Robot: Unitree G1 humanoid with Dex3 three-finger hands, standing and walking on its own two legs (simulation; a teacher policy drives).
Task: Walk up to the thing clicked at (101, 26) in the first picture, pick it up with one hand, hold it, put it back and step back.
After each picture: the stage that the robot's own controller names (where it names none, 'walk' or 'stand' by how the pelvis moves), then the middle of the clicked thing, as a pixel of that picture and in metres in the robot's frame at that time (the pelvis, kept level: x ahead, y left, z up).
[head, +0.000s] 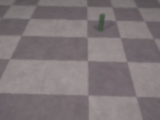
stand; (101, 22) +1.90 -0.25 -0.65
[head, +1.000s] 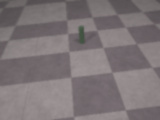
walk; (81, 35) +1.76 +0.12 -0.62
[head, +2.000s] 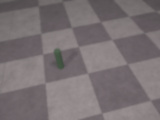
walk; (59, 59) +1.17 +0.34 -0.65
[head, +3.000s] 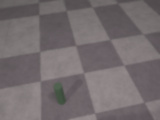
walk; (60, 94) +0.72 +0.25 -0.65
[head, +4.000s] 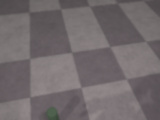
stand; (54, 119) +0.45 +0.21 -0.62
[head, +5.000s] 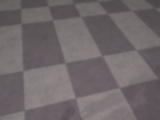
stand; out of the picture +0.42 +0.21 -0.65
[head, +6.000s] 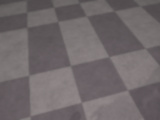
stand; out of the picture +0.36 +0.25 -0.65
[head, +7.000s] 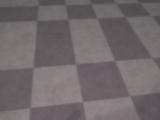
stand; out of the picture +0.39 +0.20 -0.64
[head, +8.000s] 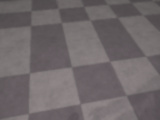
stand; out of the picture +0.39 +0.21 -0.66
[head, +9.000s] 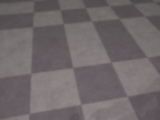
stand; out of the picture +0.40 +0.22 -0.66
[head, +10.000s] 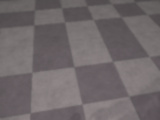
stand; out of the picture +0.38 +0.21 -0.66
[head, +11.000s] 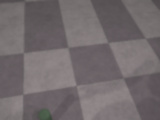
go down; (46, 119) +0.41 +0.21 -0.63
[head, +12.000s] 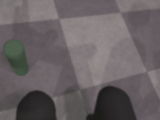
go down; (18, 60) +0.48 +0.23 -0.25
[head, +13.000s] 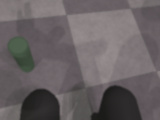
close in; (23, 57) +0.48 +0.23 -0.25
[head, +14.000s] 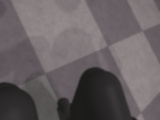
close in; out of the picture +0.47 +0.27 -0.17
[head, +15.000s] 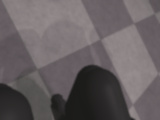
close; out of the picture +0.46 +0.29 -0.16
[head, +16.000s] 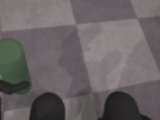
lift; (16, 72) +0.36 +0.22 -0.03
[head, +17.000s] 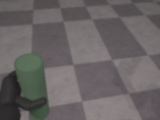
hold; (35, 91) +0.31 +0.16 +0.08
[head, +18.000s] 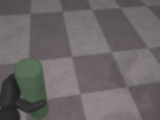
hold; (34, 93) +0.32 +0.16 +0.04
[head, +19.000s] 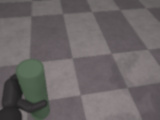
hold; (36, 93) +0.32 +0.16 +0.04
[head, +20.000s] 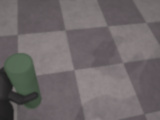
crouch; (26, 85) +0.35 +0.18 -0.02
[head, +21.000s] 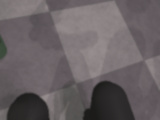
lower; out of the picture +0.50 +0.24 -0.03
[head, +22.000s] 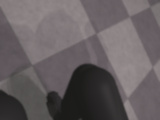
lower; out of the picture +0.48 +0.28 -0.17
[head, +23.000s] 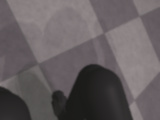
lower; out of the picture +0.46 +0.29 -0.17
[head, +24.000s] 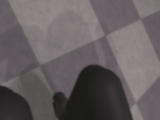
lower; out of the picture +0.46 +0.28 -0.17
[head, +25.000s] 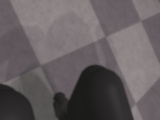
lower; out of the picture +0.45 +0.28 -0.17
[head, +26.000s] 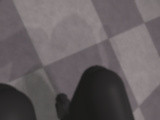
open; out of the picture +0.45 +0.27 -0.17
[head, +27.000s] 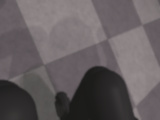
stand; out of the picture +0.44 +0.28 -0.17
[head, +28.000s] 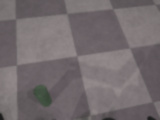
stand; (43, 97) +0.42 +0.20 -0.47
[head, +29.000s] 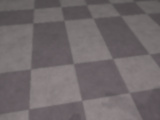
stand; out of the picture +0.39 +0.20 -0.60
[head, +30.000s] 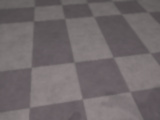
stand; out of the picture +0.39 +0.19 -0.60
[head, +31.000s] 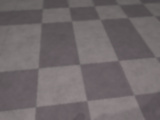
stand; out of the picture +0.40 +0.18 -0.64
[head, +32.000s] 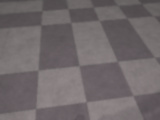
stand; out of the picture +0.40 +0.20 -0.66
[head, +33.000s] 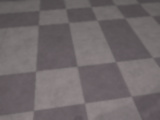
stand; out of the picture +0.38 +0.20 -0.66
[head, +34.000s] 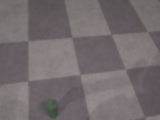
walk; (52, 109) +0.43 +0.15 -0.64
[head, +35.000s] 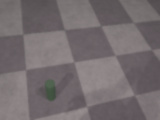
walk; (50, 91) +0.59 +0.20 -0.64
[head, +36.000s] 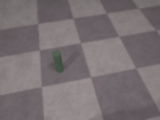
walk; (58, 62) +0.91 +0.27 -0.62
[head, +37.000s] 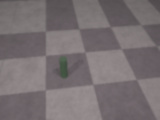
stand; (63, 67) +0.97 +0.19 -0.64
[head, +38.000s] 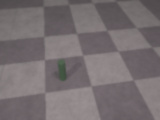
stand; (62, 70) +1.01 +0.20 -0.66
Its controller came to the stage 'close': yes
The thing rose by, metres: 0.68
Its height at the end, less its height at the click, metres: +0.00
